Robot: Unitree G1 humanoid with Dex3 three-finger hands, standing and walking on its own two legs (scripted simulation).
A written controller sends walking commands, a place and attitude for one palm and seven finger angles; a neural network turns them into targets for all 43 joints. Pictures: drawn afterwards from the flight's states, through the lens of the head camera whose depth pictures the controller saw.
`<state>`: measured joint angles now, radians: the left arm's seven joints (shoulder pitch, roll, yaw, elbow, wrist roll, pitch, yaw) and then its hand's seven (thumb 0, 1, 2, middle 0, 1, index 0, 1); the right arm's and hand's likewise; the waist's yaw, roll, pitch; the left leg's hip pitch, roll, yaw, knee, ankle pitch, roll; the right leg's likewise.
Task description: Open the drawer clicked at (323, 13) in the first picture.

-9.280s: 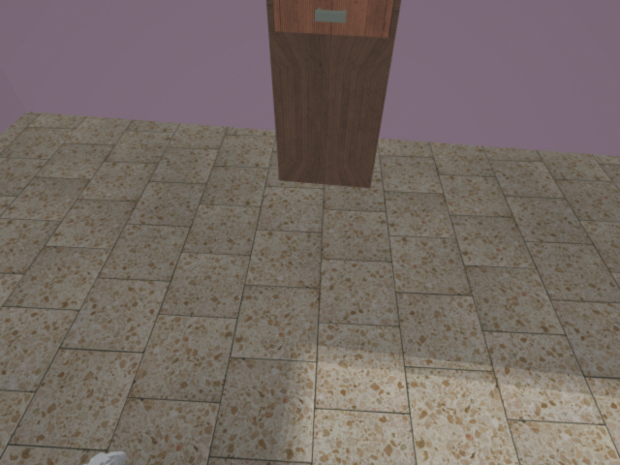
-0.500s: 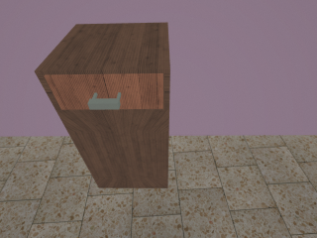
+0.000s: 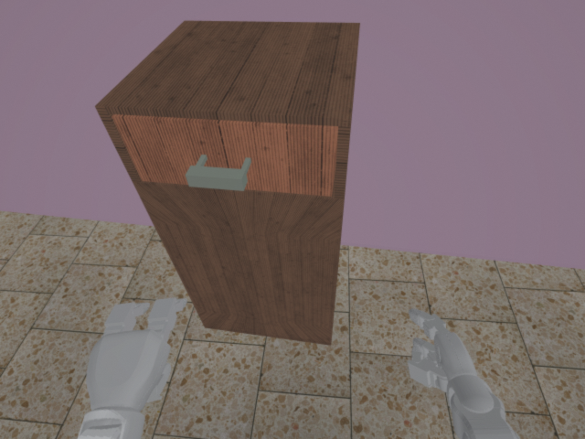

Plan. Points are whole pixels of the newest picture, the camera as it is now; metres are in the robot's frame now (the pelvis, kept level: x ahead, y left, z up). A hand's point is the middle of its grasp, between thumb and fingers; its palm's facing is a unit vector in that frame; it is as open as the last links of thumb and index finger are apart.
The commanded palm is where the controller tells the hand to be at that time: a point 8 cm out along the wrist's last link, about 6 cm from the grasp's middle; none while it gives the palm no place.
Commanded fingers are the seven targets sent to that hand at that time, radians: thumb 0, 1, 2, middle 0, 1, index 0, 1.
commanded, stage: raise the hand with hooked fingers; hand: left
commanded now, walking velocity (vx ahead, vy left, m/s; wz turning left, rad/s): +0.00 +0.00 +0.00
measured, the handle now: (220, 169) +0.53 +0.25 +0.06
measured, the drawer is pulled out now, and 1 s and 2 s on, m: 0.00 0.00 0.00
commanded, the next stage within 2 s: move the hooked fingers above the handle in 1.26 s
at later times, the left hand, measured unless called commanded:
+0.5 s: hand (150, 260) +0.29 +0.25 +0.11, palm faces +0.13 -0.10 -0.99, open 12.8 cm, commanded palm +0.26 +0.25 +0.17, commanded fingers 0.00 -0.45 0.32 -0.30 -1.17 -0.30 -1.17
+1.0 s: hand (115, 199) +0.32 +0.29 +0.18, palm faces +0.07 -0.06 -1.00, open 13.8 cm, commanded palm +0.28 +0.28 +0.23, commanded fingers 0.00 -0.50 0.30 -0.30 -1.20 -0.30 -1.20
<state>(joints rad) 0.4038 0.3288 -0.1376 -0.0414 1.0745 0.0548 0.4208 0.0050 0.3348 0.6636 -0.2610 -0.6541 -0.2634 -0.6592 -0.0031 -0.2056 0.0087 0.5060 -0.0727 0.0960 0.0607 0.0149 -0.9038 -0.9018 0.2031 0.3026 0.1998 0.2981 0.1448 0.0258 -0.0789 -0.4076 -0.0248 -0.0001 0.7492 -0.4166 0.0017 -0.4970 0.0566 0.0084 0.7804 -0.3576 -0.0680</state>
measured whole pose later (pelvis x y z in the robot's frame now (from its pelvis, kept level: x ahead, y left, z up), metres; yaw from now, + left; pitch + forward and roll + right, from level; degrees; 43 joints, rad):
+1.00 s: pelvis +0.01 +0.04 +0.03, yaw +2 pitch +0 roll +0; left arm -0.19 0.56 -0.02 -0.03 0.86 0.07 -0.12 0.00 -0.49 0.30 -0.31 -1.20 -0.32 -1.20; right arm 0.11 -0.25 0.03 0.59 0.02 0.16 0.01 0.01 -0.90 -0.90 0.21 0.30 0.20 0.30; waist 0.09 0.08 0.00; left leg -0.15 -0.06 -0.02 0.41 -0.26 0.05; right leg -0.22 0.01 0.00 0.43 -0.21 -0.02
